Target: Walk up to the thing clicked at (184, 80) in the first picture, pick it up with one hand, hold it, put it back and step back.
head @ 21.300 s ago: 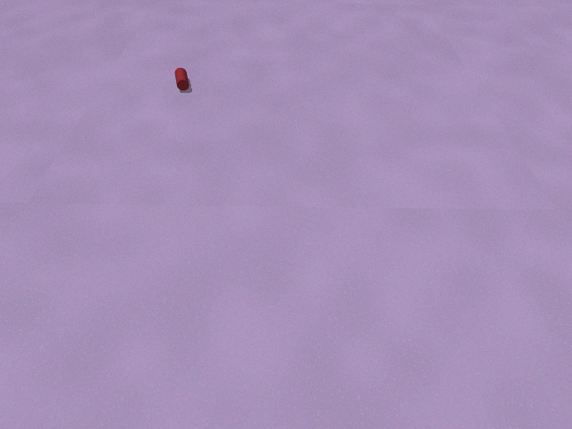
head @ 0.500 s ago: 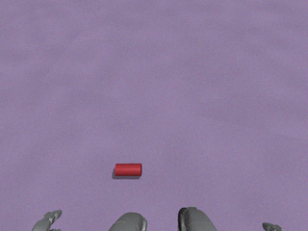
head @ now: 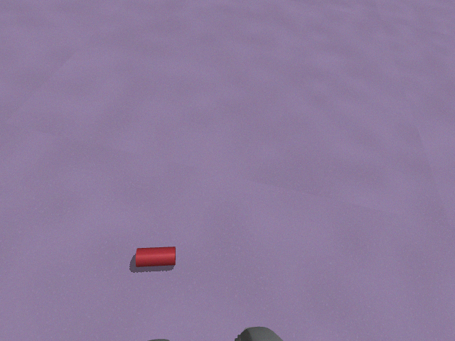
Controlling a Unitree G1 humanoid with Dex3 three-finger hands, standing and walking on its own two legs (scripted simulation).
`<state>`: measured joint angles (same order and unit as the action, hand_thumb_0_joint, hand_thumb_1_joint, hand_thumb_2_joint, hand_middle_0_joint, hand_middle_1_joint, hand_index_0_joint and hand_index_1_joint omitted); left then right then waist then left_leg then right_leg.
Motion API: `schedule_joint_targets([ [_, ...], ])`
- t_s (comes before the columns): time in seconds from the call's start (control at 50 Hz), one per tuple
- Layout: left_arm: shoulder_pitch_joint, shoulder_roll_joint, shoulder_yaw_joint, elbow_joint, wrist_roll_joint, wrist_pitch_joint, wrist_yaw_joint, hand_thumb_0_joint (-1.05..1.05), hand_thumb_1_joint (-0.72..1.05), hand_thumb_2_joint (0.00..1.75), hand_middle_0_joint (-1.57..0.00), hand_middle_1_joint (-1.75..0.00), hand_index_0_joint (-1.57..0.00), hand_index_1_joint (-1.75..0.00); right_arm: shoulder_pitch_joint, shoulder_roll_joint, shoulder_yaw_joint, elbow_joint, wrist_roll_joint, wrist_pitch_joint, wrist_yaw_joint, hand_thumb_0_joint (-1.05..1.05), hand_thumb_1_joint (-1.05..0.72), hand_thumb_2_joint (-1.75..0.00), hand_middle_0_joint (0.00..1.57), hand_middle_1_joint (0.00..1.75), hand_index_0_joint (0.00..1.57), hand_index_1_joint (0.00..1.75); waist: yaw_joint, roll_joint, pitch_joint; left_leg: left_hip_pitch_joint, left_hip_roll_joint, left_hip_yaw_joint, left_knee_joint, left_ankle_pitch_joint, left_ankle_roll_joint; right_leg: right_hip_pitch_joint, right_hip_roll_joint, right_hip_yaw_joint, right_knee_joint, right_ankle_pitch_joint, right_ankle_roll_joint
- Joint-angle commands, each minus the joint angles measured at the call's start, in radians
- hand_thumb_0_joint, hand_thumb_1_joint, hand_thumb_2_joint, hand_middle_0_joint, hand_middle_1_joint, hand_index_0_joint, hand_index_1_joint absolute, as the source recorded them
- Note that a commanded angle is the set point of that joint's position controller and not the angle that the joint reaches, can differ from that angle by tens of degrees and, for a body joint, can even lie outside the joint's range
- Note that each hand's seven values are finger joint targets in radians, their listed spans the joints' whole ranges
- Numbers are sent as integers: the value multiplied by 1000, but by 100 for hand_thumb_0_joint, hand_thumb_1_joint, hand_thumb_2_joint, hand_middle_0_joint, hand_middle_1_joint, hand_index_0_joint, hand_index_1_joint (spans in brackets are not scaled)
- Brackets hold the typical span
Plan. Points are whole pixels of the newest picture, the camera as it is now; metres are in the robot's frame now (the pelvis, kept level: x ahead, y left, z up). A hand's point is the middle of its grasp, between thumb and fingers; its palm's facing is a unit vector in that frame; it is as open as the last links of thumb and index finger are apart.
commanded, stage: walk up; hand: left
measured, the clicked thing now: (156, 256) +0.50 +0.21 -0.72
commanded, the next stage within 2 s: none
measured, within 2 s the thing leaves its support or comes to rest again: neither
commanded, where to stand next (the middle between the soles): +0.12 -0.03 m, yaw +1 degrees
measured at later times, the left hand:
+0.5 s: hand out of the picture +0.09 +0.26 -0.11, palm faces +0.02 -0.86 -0.52, open 7.4 cm
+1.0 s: hand (91, 308) +0.19 +0.24 -0.15, palm faces +0.04 -0.91 -0.42, open 7.4 cm
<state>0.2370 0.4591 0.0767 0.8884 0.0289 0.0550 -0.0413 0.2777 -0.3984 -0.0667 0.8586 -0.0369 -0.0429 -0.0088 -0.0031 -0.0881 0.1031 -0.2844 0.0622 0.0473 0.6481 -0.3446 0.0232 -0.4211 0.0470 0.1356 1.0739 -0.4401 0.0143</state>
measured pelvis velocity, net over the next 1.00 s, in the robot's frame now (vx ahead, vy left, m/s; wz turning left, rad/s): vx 0.09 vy -0.03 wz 0.08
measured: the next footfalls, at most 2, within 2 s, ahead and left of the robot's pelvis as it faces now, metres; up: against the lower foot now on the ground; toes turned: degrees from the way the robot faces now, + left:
right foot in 0.16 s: +0.08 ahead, -0.17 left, +0.00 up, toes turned -3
left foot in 0.60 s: +0.13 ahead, +0.11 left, +0.00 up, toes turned +0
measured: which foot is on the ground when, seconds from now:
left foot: down 0.00-0.18, up 0.20-0.58, down 0.60-1.00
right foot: up 0.00-0.14, down 0.16-0.64, up 0.66-0.94, down 0.96-1.00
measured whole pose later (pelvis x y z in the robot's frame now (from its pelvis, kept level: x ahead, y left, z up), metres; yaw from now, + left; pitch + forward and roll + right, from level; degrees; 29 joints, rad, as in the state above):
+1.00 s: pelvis +0.09 -0.03 -0.01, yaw +4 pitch -3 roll -1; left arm 0.14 0.39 0.04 0.87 0.00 -0.02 0.02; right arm 0.23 -0.44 -0.05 0.85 0.01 0.03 -0.01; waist -0.02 0.03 0.17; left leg -0.32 0.00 -0.09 0.80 -0.40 -0.01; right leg -0.39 -0.01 -0.04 0.69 -0.22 -0.01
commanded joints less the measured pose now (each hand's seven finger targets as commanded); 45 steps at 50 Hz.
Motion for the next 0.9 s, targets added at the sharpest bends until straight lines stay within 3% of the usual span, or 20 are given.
schedule_joint_targets([
  [0.0, -130, 187, 49, -112, 1, -83, -7, 0, 90, 90, -20, -30, -20, -30, 97, -325, -88, -64, -11, -24, 8, 0, -90, -90, 20, 30, 20, 30, -103, 320, -15, 246, 236, -362, -346, -218, 226, -219, -39, -62, -208, -91, 7],
  [0.08, 30, 173, 55, -55, -4, -102, -20, 0, 90, 90, -20, -30, -20, -30, -12, -335, -80, -109, -5, -14, 33, 0, -90, -90, 20, 30, 20, 30, -7, 373, 28, -23, 201, -236, -324, -255, 197, 86, -63, -160, -417, -47, -41],
  [0.12, 248, 173, 72, 28, -9, -105, -12, 0, 90, 90, -20, -30, -20, -30, -75, -287, -69, -132, -9, 1, 34, 0, -90, -90, 20, 30, 20, 30, 105, 250, -27, -210, 96, -113, -124, -297, 126, 399, -17, -214, -560, 106, -46],
  [0.14, 352, 220, 92, 50, -6, -108, -1, 0, 90, 90, -20, -30, -20, -30, -61, -220, -51, -141, -6, 9, 31, 0, -90, -90, 20, 30, 20, 30, 155, 48, -54, -358, 27, -45, 124, -354, 80, 548, -54, -109, -623, 61, -49],
  [0.16, 381, 297, 110, 28, 10, -113, 15, 0, 90, 90, -20, -30, -20, -30, -77, -149, -26, -168, 5, 11, 26, 0, -90, -90, 20, 30, 20, 30, 176, -174, -48, -540, -84, 1, 427, -325, 26, 526, -275, 300, -784, -284, -105],
  [0.18, 212, 322, 100, -44, 16, -117, 24, 0, 90, 90, -20, -30, -20, -30, -69, -188, -35, -163, 22, 21, 16, 0, -90, -90, 20, 30, 20, 30, 113, -62, 14, -533, -101, -171, 494, -203, 5, 323, -437, 579, -953, -562, -168],
  [0.2, 100, 344, 98, -81, 10, -111, 24, 0, 90, 90, -20, -30, -20, -30, -40, -276, -61, -144, 24, 18, 13, 0, -90, -90, 20, 30, 20, 30, 73, -47, 80, -471, -51, -215, 465, -173, 6, 204, -462, 598, -991, -662, -212],
  [0.28, 44, 262, 69, -75, -20, -151, 54, 0, 90, 90, -20, -30, -20, -30, 134, -260, -68, -35, 27, 34, 42, 0, -90, -90, 20, 30, 20, 30, -18, 30, 53, -332, -38, -252, 418, 28, -12, 213, -291, 180, -864, -137, -112],
  [0.32, 37, 228, 58, -70, -20, -157, 70, 0, 90, 90, -20, -30, -20, -30, 163, -221, -60, -17, 17, 59, 43, 0, -90, -90, 20, 30, 20, 30, -29, 9, 47, -249, -48, -255, 378, 70, -31, 157, -279, 54, -809, 205, -89],
  [0.4, -13, 191, 43, -105, -24, -143, 91, 0, 90, 90, -20, -30, -20, -30, 98, -199, -57, -54, 19, 83, 30, 0, -90, -90, 20, 30, 20, 30, -17, -72, 54, -161, -95, -234, 444, 32, -44, 61, -330, -45, -684, 801, -192],
  [0.44, -25, 184, 44, -117, -27, -132, 92, 0, 90, 90, -20, -30, -20, -30, 75, -195, -52, -64, 24, 83, 21, 0, -90, -90, 20, 30, 20, 30, -10, -121, 28, -186, -93, -198, 381, 9, -39, 142, -331, -72, -632, 935, -204],
  [0.54, -17, 199, 45, -119, -22, -90, 90, 0, 90, 90, -20, -30, -20, -30, 21, -182, -43, -66, 33, 53, 9, 0, -90, -90, 20, 30, 20, 30, 28, -136, -119, -106, -87, -35, -3, 47, -13, 349, -267, -110, -395, 826, -159],
  [0.58, -18, 184, 30, -117, -39, -76, 86, 0, 90, 90, -20, -30, -20, -30, 59, -193, -51, -40, 26, 32, 5, 0, -90, -90, 20, 30, 20, 30, -7, -22, -178, 59, -106, -18, -228, 331, 10, 312, -217, -145, -192, 717, -106],
  [0.6, 14, 133, 13, -121, -45, -75, 88, 0, 90, 90, -20, -30, -20, -30, 59, -241, -66, -49, 14, 26, 0, 0, -90, -90, 20, 30, 20, 30, -14, 97, -221, 194, -18, -164, -168, 589, 49, 175, -190, -129, -91, 495, -64],
  [0.62, 109, 103, 7, -142, -28, -97, 67, 0, 90, 90, -20, -30, -20, -30, 155, -316, -98, -68, -6, 5, 19, 0, -90, -90, 20, 30, 20, 30, -23, 303, -295, 414, 115, -474, -187, 263, 152, -79, -74, -170, 14, -114, -61],
  [0.64, 56, 144, 15, -132, -19, -95, 70, 0, 90, 90, -20, -30, -20, -30, 191, -363, -109, -57, 16, 5, 31, 0, -90, -90, 20, 30, 20, 30, -72, 313, -304, 434, 241, -715, -267, 7, 286, -201, -55, -122, 80, -236, -65],
  [0.66, -4, 191, 18, -118, -7, -97, 73, 0, 90, 90, -20, -30, -20, -30, 177, -362, -115, -59, 23, 9, 33, 0, -90, -90, 20, 30, 20, 30, -81, 269, -239, 360, 275, -775, -320, -181, 317, -228, -93, -72, 68, -222, -63],
  [0.74, -22, 174, 28, -101, -7, -105, 43, 0, 90, 90, -20, -30, -20, -30, 90, -275, -72, -83, 28, -18, 18, 0, -90, -90, 20, 30, 20, 30, -37, 177, -87, 240, 174, -491, -249, 40, 233, -221, -130, -77, -72, -55, -46],
  [0.82, -44, 91, 12, -90, -28, -102, 55, 0, 90, 90, -20, -30, -20, -30, 22, -207, -28, -82, 30, -26, -11, 0, -90, -90, 20, 30, 20, 30, -8, 213, -57, 74, 162, -282, -109, 936, 195, 15, -113, -115, -254, 9, -29],
  [0.88, 2, 88, 15, -61, -44, -95, 76, 0, 90, 90, -20, -30, -20, -30, -87, -224, -27, -98, 47, 22, -19, 0, -90, -90, 20, 30, 20, 30, 32, 338, -81, 1, 65, -180, -10, 878, 119, 152, -47, -193, -438, 270, -37],
])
